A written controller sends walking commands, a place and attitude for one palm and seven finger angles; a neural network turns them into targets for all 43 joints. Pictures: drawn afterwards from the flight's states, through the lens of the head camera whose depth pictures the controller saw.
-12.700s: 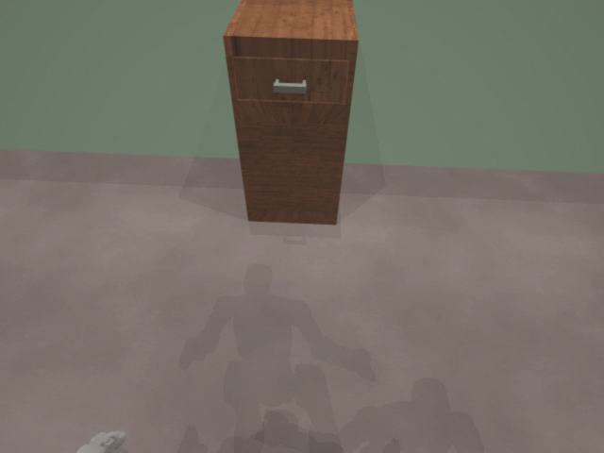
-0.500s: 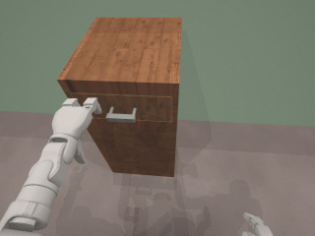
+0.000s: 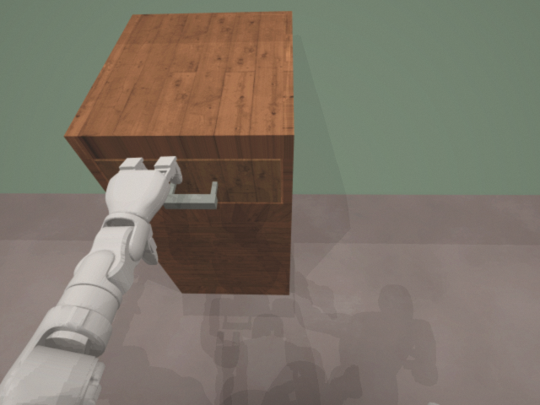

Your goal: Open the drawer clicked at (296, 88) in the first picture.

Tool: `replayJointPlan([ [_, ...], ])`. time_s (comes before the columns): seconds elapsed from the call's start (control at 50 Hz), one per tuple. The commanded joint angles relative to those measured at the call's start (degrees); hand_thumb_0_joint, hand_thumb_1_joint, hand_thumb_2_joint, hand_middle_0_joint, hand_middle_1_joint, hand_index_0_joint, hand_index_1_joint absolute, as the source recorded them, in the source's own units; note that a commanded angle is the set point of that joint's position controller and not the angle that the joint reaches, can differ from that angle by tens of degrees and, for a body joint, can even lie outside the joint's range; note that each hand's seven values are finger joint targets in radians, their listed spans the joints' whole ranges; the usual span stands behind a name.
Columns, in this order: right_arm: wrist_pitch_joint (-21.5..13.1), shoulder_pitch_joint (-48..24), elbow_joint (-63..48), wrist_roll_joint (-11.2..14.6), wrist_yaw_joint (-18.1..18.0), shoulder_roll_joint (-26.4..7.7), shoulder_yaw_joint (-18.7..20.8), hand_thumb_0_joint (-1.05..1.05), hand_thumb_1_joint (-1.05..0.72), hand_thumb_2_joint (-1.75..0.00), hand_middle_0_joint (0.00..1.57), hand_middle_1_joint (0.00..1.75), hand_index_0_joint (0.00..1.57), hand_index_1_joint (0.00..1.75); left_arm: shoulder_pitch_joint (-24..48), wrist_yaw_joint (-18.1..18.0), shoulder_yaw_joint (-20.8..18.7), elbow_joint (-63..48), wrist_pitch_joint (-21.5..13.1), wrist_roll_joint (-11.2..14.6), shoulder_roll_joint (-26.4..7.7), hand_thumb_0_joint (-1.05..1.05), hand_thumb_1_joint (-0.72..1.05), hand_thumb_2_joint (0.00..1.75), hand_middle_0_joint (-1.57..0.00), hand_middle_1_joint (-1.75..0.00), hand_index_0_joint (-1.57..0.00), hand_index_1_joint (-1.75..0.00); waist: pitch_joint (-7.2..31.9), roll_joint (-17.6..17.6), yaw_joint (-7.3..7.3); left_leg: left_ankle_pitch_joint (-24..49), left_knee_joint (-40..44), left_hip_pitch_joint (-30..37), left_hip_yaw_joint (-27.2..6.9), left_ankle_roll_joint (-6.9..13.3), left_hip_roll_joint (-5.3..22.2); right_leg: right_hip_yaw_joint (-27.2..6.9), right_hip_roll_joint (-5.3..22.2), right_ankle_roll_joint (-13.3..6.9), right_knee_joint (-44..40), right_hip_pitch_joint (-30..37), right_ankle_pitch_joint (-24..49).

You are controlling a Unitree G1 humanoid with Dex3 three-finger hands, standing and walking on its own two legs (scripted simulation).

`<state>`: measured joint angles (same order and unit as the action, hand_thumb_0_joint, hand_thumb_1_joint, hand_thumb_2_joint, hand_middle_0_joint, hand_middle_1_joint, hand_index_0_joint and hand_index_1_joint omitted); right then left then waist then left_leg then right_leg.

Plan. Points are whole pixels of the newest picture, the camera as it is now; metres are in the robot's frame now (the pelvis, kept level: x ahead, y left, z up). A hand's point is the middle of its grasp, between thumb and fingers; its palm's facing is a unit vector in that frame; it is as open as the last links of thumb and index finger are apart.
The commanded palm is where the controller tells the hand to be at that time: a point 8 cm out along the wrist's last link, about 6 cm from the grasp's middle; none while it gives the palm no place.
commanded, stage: move the hooked fingers above the handle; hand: left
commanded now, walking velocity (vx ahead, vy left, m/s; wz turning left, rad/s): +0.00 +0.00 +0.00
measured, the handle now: (192, 193) +0.51 +0.19 -0.07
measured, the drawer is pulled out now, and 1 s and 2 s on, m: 0.00 0.00 0.00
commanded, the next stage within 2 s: none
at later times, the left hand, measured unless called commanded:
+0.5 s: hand (187, 196) +0.46 +0.18 -0.01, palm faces -0.08 -0.02 -1.00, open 13.8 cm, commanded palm +0.45 +0.18 +0.05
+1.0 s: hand (188, 193) +0.46 +0.17 +0.00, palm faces -0.06 +0.01 -1.00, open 13.6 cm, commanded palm +0.46 +0.20 +0.04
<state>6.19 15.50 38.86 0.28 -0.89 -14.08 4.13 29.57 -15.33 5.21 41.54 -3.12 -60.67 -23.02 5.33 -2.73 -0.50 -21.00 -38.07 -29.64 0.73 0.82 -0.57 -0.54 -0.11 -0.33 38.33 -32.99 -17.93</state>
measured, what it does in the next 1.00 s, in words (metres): stands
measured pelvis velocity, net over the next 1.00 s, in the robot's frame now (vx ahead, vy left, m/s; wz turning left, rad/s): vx -0.04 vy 0.00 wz -0.01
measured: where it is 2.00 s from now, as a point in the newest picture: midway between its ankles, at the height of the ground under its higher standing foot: outside the picture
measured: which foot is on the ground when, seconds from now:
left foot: down 0.00-1.00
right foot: down 0.00-1.00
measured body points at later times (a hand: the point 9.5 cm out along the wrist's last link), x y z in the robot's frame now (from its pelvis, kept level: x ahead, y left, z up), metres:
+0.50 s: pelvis -0.01 +0.00 -0.02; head +0.09 -0.01 +0.42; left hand +0.46 +0.17 +0.05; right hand +0.02 -0.27 -0.15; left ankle -0.03 +0.11 -0.72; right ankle +0.00 -0.12 -0.72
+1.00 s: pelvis -0.04 +0.00 -0.02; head +0.07 -0.01 +0.41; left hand +0.46 +0.17 +0.05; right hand -0.02 -0.28 -0.15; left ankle -0.03 +0.11 -0.72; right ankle +0.00 -0.12 -0.72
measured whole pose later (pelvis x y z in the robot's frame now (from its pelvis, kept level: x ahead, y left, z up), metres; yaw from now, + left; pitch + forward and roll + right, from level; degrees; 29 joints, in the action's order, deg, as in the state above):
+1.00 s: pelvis -0.04 +0.00 -0.02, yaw +0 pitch +19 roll +0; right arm 4.7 18.3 39.0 -0.2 -2.0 -15.6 1.2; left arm 52.1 -21.7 3.8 67.4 -1.6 -63.9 -25.0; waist 6.2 -2.5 -9.0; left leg -21.4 -48.0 -45.7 1.1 1.1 -0.1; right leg -0.8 -0.6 -0.1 46.4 -48.5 -17.1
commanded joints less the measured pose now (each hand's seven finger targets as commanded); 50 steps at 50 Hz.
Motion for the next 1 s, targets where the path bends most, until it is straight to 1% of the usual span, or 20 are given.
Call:
replayJointPlan([
  [0.0, -1.33, 2.88, -5.64, -0.74, -0.56, -7.49, 2.92, 0.00, -0.90, -0.90, 0.20, 0.30, 0.20, 0.30, 24.18, -2.69, -2.94, -11.56, -2.83, -0.05, -9.30, 0.00, -0.50, 0.30, -0.30, -1.20, -0.30, -1.20, 22.38, 2.33, -1.93, 26.52, 1.02, 9.23, 0.50, 1.21, -1.09, 1.34, -1.57, -2.20, -1.28, 11.42, 22.11],
  [0.02, -1.24, 3.22, -5.04, -0.78, -0.47, -7.34, 2.91, 0.00, -0.90, -0.90, 0.20, 0.30, 0.20, 0.30, 24.71, -3.31, -3.10, -9.61, -3.02, -0.48, -9.05, 0.00, -0.50, 0.30, -0.30, -1.20, -0.30, -1.20, 20.83, 3.38, -2.23, 26.24, 0.78, 8.43, 0.52, 1.22, -1.00, 1.49, -1.66, -2.22, -1.11, 10.45, 21.98],
  [0.08, -0.85, 3.44, -4.72, -1.02, -0.26, -7.61, 2.55, 0.00, -0.90, -0.90, 0.20, 0.30, 0.20, 0.30, 25.66, -6.12, -7.35, -6.04, -2.84, -2.04, -13.42, 0.00, -0.50, 0.30, -0.30, -1.20, -0.30, -1.20, 19.80, 2.28, -1.20, 24.05, 0.52, 4.75, 0.59, 0.93, -1.39, 1.46, -1.72, -2.64, -0.10, 9.73, 20.29],
  [0.12, -0.92, 3.61, -4.43, -1.11, 0.07, -7.30, 2.43, 0.00, -0.90, -0.90, 0.20, 0.30, 0.20, 0.30, 28.45, -8.25, -6.67, -3.95, -1.64, -3.18, -12.74, 0.00, -0.50, 0.30, -0.30, -1.20, -0.30, -1.20, 19.84, 0.93, -1.87, 22.78, 0.00, 3.73, 0.73, 0.84, -1.40, 1.73, -1.77, -2.73, 0.61, 7.78, 19.14],
  [0.18, -1.06, 4.35, -4.11, -1.49, 0.62, -7.44, 2.63, 0.00, -0.90, -0.90, 0.20, 0.30, 0.20, 0.30, 30.86, -10.15, -6.71, -0.94, 0.66, -3.78, -12.41, 0.00, -0.50, 0.30, -0.30, -1.20, -0.30, -1.20, 23.04, -0.16, -2.09, 24.15, -0.87, 3.47, 0.97, 0.66, -1.33, 1.90, -1.99, -2.78, 1.58, 7.77, 19.82],
  [0.22, -0.90, 4.92, -4.09, -1.26, 0.73, -7.62, 2.79, 0.00, -0.90, -0.90, 0.20, 0.30, 0.20, 0.30, 31.65, -10.02, -5.05, 1.75, 2.41, -3.50, -11.00, 0.00, -0.50, 0.30, -0.30, -1.20, -0.30, -1.20, 24.22, 0.90, -3.01, 23.19, -1.30, 3.32, 1.21, 0.73, -1.21, 1.79, -2.12, -2.48, 1.55, 7.54, 19.84],
  [0.28, -1.22, 6.21, -3.46, -1.19, 0.63, -7.76, 3.16, 0.00, -0.90, -0.90, 0.20, 0.30, 0.20, 0.30, 36.02, -8.52, -1.08, 4.67, 3.48, -2.56, -6.67, 0.00, -0.50, 0.30, -0.30, -1.20, -0.30, -1.20, 24.21, 3.61, -5.79, 21.63, -1.79, 3.61, 0.96, 1.17, -0.98, 1.75, -2.16, -2.06, 0.58, 6.32, 19.13],
  [0.34, -1.41, 7.63, -2.91, -1.23, -0.01, -8.35, 3.17, 0.00, -0.90, -0.90, 0.20, 0.30, 0.20, 0.30, 38.79, -6.88, -1.60, 5.49, 2.63, -2.24, -8.74, 0.00, -0.50, 0.30, -0.30, -1.20, -0.30, -1.20, 25.61, 3.86, -6.43, 19.57, -2.46, 2.87, 0.77, 1.56, -1.10, 0.98, -1.94, -1.76, 0.69, 6.19, 18.41],
  [0.38, -1.75, 8.17, -2.67, -1.53, -0.32, -8.16, 3.08, 0.00, -0.90, -0.90, 0.20, 0.30, 0.20, 0.30, 41.99, -6.30, -0.21, 4.89, 0.96, -1.82, -7.21, 0.00, -0.50, 0.30, -0.30, -1.20, -0.30, -1.20, 25.50, 2.35, -7.19, 19.49, -2.98, 2.82, 0.39, 1.59, -1.10, 1.01, -1.84, -1.86, 1.05, 4.65, 17.80],
  [0.44, -2.06, 9.54, -1.73, -1.92, -0.41, -8.41, 2.85, 0.00, -0.90, -0.90, 0.20, 0.30, 0.20, 0.30, 43.13, -7.41, -2.93, 6.73, -0.85, -3.03, -10.64, 0.00, -0.50, 0.30, -0.30, -1.20, -0.30, -1.20, 25.52, 1.21, -7.08, 18.85, -4.40, 0.74, -0.04, 1.58, -1.00, 1.06, -1.97, -2.08, 2.70, 2.01, 16.51],
  [0.48, -2.11, 9.72, -1.38, -2.43, -0.12, -8.64, 2.66, 0.00, -0.90, -0.90, 0.20, 0.30, 0.20, 0.30, 42.89, -8.99, -5.81, 8.21, -1.05, -3.63, -13.47, 0.00, -0.50, 0.30, -0.30, -1.20, -0.30, -1.20, 26.55, -0.11, -6.11, 19.62, -5.45, -1.49, -0.15, 1.38, -1.17, 1.16, -1.99, -2.37, 4.34, 1.58, 16.87],
  [0.54, -2.02, 10.11, -1.12, -2.53, 0.41, -8.88, 2.59, 0.00, -0.90, -0.90, 0.20, 0.30, 0.20, 0.30, 42.61, -11.55, -6.12, 11.47, 1.30, -4.35, -13.88, 0.00, -0.50, 0.30, -0.30, -1.20, -0.30, -1.20, 25.54, 1.01, -6.84, 18.36, -6.53, -4.83, 0.42, 1.41, -1.18, 1.18, -2.07, -2.13, 5.04, 0.62, 16.75],
  [0.6, -1.80, 10.48, -1.39, -2.35, 0.65, -9.16, 2.67, 0.00, -0.90, -0.90, 0.20, 0.30, 0.20, 0.30, 45.80, -13.08, -6.50, 10.45, 3.31, -4.26, -15.31, 0.00, -0.50, 0.30, -0.30, -1.20, -0.30, -1.20, 27.86, 1.51, -7.39, 16.96, -6.16, -5.27, 0.71, 1.66, -1.58, 0.90, -2.04, -1.80, 4.30, 2.87, 16.56],
  [0.68, -1.08, 9.80, -1.36, -1.86, 0.39, -9.70, 1.94, 0.00, -0.90, -0.90, 0.20, 0.30, 0.20, 0.30, 47.61, -12.74, -8.04, 12.88, 6.16, -3.62, -19.29, 0.00, -0.50, 0.30, -0.30, -1.20, -0.30, -1.20, 27.50, 2.48, -7.39, 12.95, -5.09, -6.94, 0.82, 1.97, -1.78, 0.68, -1.91, -1.43, 3.37, 3.96, 13.14],
  [0.7, -1.19, 9.85, -1.65, -1.63, 0.18, -9.60, 1.95, 0.00, -0.90, -0.90, 0.20, 0.30, 0.20, 0.30, 48.26, -12.44, -6.41, 13.25, 6.55, -3.72, -18.14, 0.00, -0.50, 0.30, -0.30, -1.20, -0.30, -1.20, 26.82, 1.52, -8.08, 11.52, -4.64, -6.78, 0.97, 2.04, -1.77, 0.56, -1.83, -1.26, 2.73, 3.35, 11.83],
  [0.78, -1.14, 9.04, -2.25, -1.21, -0.56, -9.97, 1.05, 0.00, -0.90, -0.90, 0.20, 0.30, 0.20, 0.30, 47.86, -10.46, -7.68, 15.40, 7.15, -2.61, -21.61, 0.00, -0.50, 0.30, -0.30, -1.20, -0.30, -1.20, 25.82, 3.03, -7.51, 7.81, -3.72, -8.74, 1.37, 2.37, -2.06, -0.17, -1.52, -0.91, 1.48, 5.56, 9.07],
  [0.8, -1.34, 9.48, -2.53, -0.97, -0.90, -9.98, 0.98, 0.00, -0.90, -0.90, 0.20, 0.30, 0.20, 0.30, 49.09, -9.95, -7.38, 14.62, 6.66, -2.59, -22.17, 0.00, -0.50, 0.30, -0.30, -1.20, -0.30, -1.20, 26.29, 2.58, -7.92, 7.13, -3.54, -8.76, 1.32, 2.48, -1.98, -0.30, -1.43, -0.79, 1.34, 5.49, 8.50],
  [0.88, -1.96, 9.19, -2.90, -0.75, -1.66, -10.16, 0.45, 0.00, -0.90, -0.90, 0.20, 0.30, 0.20, 0.30, 48.04, -8.02, -6.27, 17.27, 4.95, -1.46, -20.95, 0.00, -0.50, 0.30, -0.30, -1.20, -0.30, -1.20, 21.92, 3.53, -8.54, 3.60, -3.29, -10.35, 1.21, 2.52, -1.89, -0.16, -1.33, -0.75, 0.60, 2.68, 4.37],
  [0.92, -2.26, 9.37, -3.19, -0.72, -1.99, -10.58, 0.26, 0.00, -0.90, -0.90, 0.20, 0.30, 0.20, 0.30, 47.37, -7.78, -7.20, 17.57, 3.88, -1.84, -23.05, 0.00, -0.50, 0.30, -0.30, -1.20, -0.30, -1.20, 21.74, 2.91, -8.15, 1.93, -3.72, -11.40, 1.19, 2.61, -1.87, -0.43, -1.25, -0.75, 0.88, 1.33, 2.12],
  [0.98, -2.85, 10.00, -3.35, -0.92, -2.20, -10.40, 0.38, 0.00, -0.90, -0.90, 0.20, 0.30, 0.20, 0.30, 49.49, -8.11, -5.52, 17.65, 2.64, -2.27, -20.70, 0.00, -0.50, 0.30, -0.30, -1.20, -0.30, -1.20, 22.52, 3.82, -9.36, 1.33, -4.65, -11.82, 0.65, 2.58, -1.75, 0.10, -1.36, -0.85, 1.76, -0.81, 1.06],
])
